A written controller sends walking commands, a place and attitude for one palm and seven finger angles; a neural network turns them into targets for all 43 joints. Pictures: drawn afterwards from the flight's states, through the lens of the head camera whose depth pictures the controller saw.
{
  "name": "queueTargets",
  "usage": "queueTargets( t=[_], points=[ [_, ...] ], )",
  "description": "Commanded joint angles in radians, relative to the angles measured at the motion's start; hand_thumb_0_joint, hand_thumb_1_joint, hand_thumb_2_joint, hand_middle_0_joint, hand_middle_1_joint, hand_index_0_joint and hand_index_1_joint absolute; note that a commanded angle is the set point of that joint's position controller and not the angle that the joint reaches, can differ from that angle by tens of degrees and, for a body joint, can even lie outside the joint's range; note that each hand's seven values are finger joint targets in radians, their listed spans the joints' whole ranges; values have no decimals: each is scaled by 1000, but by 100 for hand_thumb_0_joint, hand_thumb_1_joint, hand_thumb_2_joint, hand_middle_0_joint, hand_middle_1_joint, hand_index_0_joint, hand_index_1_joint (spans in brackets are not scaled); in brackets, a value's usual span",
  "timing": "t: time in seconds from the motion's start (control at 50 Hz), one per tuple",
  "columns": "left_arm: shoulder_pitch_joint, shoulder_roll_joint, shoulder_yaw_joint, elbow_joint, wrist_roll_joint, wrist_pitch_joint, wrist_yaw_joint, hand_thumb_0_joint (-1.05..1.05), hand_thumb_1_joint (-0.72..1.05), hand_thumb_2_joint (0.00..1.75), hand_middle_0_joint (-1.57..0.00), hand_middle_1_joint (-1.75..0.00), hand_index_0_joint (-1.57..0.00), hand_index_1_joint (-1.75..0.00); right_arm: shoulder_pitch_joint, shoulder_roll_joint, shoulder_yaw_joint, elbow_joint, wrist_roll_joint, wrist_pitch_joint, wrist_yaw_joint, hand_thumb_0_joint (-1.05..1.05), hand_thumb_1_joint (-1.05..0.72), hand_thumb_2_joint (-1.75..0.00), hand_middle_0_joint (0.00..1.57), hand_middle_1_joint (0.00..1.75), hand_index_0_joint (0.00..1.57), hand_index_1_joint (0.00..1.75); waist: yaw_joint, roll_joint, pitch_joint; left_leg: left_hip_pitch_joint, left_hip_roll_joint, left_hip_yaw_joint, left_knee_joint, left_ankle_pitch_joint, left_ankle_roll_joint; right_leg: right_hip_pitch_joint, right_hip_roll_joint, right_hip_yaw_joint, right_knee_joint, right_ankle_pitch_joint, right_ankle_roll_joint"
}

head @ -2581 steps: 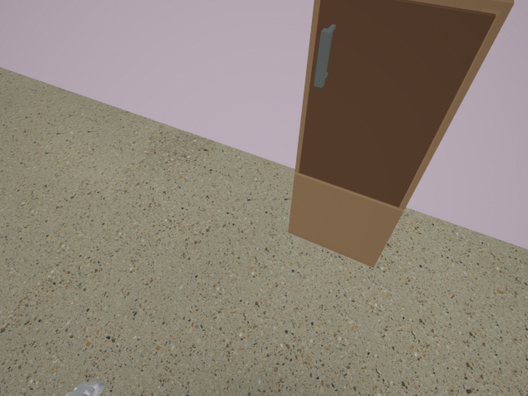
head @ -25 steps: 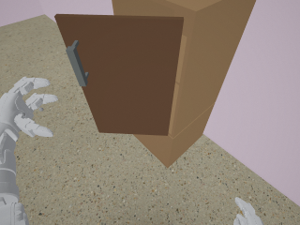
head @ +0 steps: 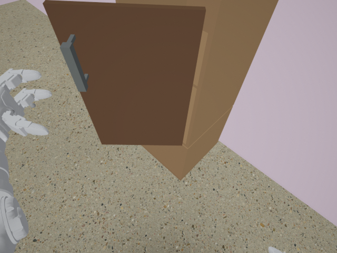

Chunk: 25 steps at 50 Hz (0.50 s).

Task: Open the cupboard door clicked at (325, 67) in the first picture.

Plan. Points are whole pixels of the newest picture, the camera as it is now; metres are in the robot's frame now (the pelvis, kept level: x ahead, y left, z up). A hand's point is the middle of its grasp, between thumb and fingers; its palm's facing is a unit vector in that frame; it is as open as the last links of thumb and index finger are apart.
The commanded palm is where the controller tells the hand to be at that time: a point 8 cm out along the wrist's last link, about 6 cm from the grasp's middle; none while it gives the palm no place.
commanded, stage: move the hooked fingers beside the handle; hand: left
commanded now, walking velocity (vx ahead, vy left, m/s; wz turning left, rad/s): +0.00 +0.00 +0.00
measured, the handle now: (77, 64) +0.56 +0.26 +0.12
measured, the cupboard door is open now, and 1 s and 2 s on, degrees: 44 44 44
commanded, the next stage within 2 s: slide the fingers in behind the handle in 1.54 s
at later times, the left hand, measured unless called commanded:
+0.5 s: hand (44, 82) +0.47 +0.31 +0.13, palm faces +0.01 -1.00 +0.00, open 14.0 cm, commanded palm +0.46 +0.35 +0.13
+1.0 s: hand (46, 76) +0.51 +0.32 +0.12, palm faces +0.03 -1.00 +0.01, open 14.0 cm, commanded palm +0.49 +0.37 +0.12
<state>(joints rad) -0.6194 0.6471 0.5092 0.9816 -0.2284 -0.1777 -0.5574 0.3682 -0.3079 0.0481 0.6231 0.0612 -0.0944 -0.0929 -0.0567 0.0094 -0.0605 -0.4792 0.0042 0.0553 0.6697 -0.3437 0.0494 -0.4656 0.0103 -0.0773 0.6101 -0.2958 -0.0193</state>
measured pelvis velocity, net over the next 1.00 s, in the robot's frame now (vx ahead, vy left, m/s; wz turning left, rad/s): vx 0.02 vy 0.01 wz -0.03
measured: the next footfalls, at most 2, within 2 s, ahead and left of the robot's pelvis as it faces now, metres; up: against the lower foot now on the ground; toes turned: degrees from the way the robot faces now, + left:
none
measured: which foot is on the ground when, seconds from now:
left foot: down 0.00-1.00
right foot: down 0.00-1.00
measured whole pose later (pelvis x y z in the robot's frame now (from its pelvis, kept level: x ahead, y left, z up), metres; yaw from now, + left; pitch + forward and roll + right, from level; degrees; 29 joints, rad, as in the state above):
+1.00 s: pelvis +0.02 +0.01 -0.01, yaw -2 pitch +19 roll -4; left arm -0.96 0.90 0.57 1.30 -0.10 -0.21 -0.58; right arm 0.46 -0.31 0.06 0.61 0.03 0.10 -0.07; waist -0.17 0.00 -0.07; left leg -0.71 0.03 0.06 0.78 -0.40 0.06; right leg -0.67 0.03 -0.07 0.66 -0.32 -0.01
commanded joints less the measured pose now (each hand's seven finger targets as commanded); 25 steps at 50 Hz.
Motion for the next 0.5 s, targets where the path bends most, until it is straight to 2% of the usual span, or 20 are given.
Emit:
queueTargets(
  t=[0.0, 0.02, 0.04, 0.06, 0.08, 0.14, 0.18, 0.22, 0.24, 0.26, 0.28, 0.3, 0.32, 0.34, 0.36, 0.38, 0.42, 0.44, 0.46, 0.48],
  points=[
    [-463, 349, 34, -170, -19, -91, -1, 0, -50, 30, -30, -120, -30, -120, 57, -173, -67, -92, -3, -24, -13, 0, -90, -90, 20, 30, 20, 30, -15, 107, -314, 203, 7, -97, -72, 336, -17, 58, 11, 51, -41, 255, -12],
    [-482, 329, 16, -182, -16, -97, -3, 0, -50, 30, -30, -120, -30, -120, 59, -171, -69, -90, -5, -23, -11, 0, -90, -90, 20, 30, 20, 30, -19, 152, -320, 233, 9, -102, -68, 354, -23, 30, 10, 48, -43, 248, -13],
    [-477, 349, 30, -157, -10, -97, 1, 0, -50, 30, -30, -120, -30, -120, 69, -175, -69, -84, -7, -19, -12, 0, -90, -90, 20, 30, 20, 30, -17, 137, -318, 235, 13, -112, -68, 357, -27, 16, 11, 44, -41, 231, -15],
    [-507, 335, 10, -145, -13, -98, 3, 0, -50, 30, -30, -120, -30, -120, 72, -176, -67, -82, -8, -13, -13, 0, -90, -90, 20, 30, 20, 30, -27, 125, -304, 233, 16, -114, -66, 365, -28, 4, 14, 40, -40, 228, -17],
    [-539, 327, -1, -144, -8, -98, 3, 0, -50, 30, -30, -120, -30, -120, 77, -177, -67, -78, -10, -13, -12, 0, -90, -90, 20, 30, 20, 30, -35, 139, -320, 251, 18, -119, -65, 365, -31, -15, 15, 39, -39, 219, -14],
    [-527, 343, 11, -90, -1, -95, 11, 0, -50, 30, -30, -120, -30, -120, 90, -184, -69, -74, -12, -3, -12, 0, -90, -90, 20, 30, 20, 30, -33, 103, -318, 231, 22, -129, -65, 359, -34, -24, 13, 34, -36, 206, -13],
    [-593, 329, -15, -88, 6, -98, 16, 0, -50, 30, -30, -120, -30, -120, 98, -182, -66, -68, -15, 5, -11, 0, -90, -90, 20, 30, 20, 30, -47, 124, -321, 247, 25, -133, -60, 381, -39, -48, 16, 33, -34, 204, -12],
    [-597, 384, 23, -39, 19, -97, 29, 0, -50, 30, -30, -120, -30, -120, 114, -191, -67, -61, -19, 14, -10, 0, -90, -90, 20, 30, 20, 30, -47, 98, -315, 218, 26, -137, -57, 356, -39, -51, 14, 32, -31, 190, -11],
    [-611, 373, 7, -27, 25, -99, 29, 0, -50, 30, -30, -120, -30, -120, 119, -192, -66, -61, -19, 17, -9, 0, -90, -90, 20, 30, 20, 30, -54, 101, -323, 212, 26, -133, -52, 364, -38, -53, 14, 32, -26, 198, -10],
    [-625, 410, 36, -35, 24, -109, 32, 0, -50, 30, -30, -120, -30, -120, 128, -193, -68, -61, -21, 24, -11, 0, -90, -90, 20, 30, 20, 30, -46, 105, -344, 218, 26, -133, -43, 406, -42, -38, 16, 33, -19, 218, -14],
    [-636, 421, 36, -50, 35, -117, 31, 0, -50, 30, -30, -120, -30, -120, 132, -193, -68, -63, -22, 28, -8, 0, -90, -90, 20, 30, 20, 30, -42, 143, -384, 249, 29, -138, -41, 449, -51, -38, 17, 34, -14, 229, -12],
    [-644, 388, 7, -51, 40, -120, 29, 0, -50, 30, -30, -120, -30, -120, 136, -188, -69, -62, -23, 32, -6, 0, -90, -90, 20, 30, 20, 30, -50, 177, -391, 276, 32, -141, -34, 475, -56, -63, 18, 33, -13, 228, -11],
    [-661, 385, 2, -41, 43, -122, 29, 0, -50, 30, -30, -120, -30, -120, 143, -188, -69, -54, -26, 37, -4, 0, -90, -90, 20, 30, 20, 30, -57, 182, -374, 279, 36, -147, -31, 482, -61, -87, 19, 29, -15, 219, -11],
    [-678, 400, 8, -14, 46, -122, 32, 0, -50, 30, -30, -120, -30, -120, 149, -193, -69, -48, -26, 43, -4, 0, -90, -90, 20, 30, 20, 30, -63, 165, -351, 266, 40, -155, -32, 456, -62, -107, 21, 26, -15, 194, -12],
    [-703, 385, -4, -7, 38, -124, 31, 0, -50, 30, -30, -120, -30, -120, 156, -194, -68, -45, -28, 48, -6, 0, -90, -90, 20, 30, 20, 30, -75, 142, -353, 261, 40, -153, -27, 466, -56, -103, 23, 26, -14, 203, -12],
    [-698, 430, 34, -1, 43, -126, 32, 0, -50, 30, -30, -120, -30, -120, 166, -200, -72, -43, -28, 53, -6, 0, -90, -90, 20, 30, 20, 30, -63, 142, -381, 269, 41, -157, -25, 483, -59, -94, 25, 27, -12, 211, -10],
    [-702, 398, -2, 19, 52, -117, 30, 0, -50, 30, -30, -120, -30, -120, 170, -196, -69, -43, -30, 61, -3, 0, -90, -90, 20, 30, 20, 30, -72, 163, -383, 264, 39, -152, -20, 479, -58, -105, 24, 27, -11, 212, -8],
    [-703, 425, 15, 39, 61, -114, 34, 0, -50, 30, -30, -120, -30, -120, 183, -200, -71, -38, -30, 68, -4, 0, -90, -90, 20, 30, 20, 30, -72, 155, -376, 260, 43, -162, -20, 481, -61, -121, 24, 23, -8, 200, -9],
    [-733, 410, -5, 46, 59, -113, 35, 0, -50, 30, -30, -120, -30, -120, 188, -199, -68, -34, -31, 74, -5, 0, -90, -90, 20, 30, 20, 30, -85, 164, -361, 258, 43, -157, -14, 510, -61, -128, 26, 24, -9, 211, -11],
    [-737, 425, 5, 60, 66, -109, 35, 0, -50, 30, -30, -120, -30, -120, 197, -203, -70, -31, -32, 81, -5, 0, -90, -90, 20, 30, 20, 30, -87, 147, -372, 254, 44, -158, -11, 488, -58, -132, 28, 25, -10, 204, -6]
  ],
)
